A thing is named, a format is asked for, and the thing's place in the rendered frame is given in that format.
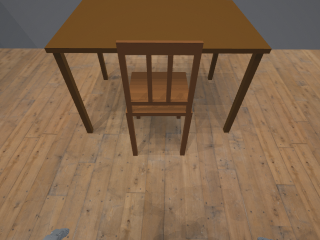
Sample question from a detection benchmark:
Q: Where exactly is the table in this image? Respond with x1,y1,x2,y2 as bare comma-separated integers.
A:
44,0,272,133

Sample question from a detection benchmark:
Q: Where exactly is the left robot hand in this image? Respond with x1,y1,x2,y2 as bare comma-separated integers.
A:
43,228,70,240

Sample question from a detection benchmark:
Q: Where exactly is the chair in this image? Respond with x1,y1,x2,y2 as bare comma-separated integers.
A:
116,40,204,156

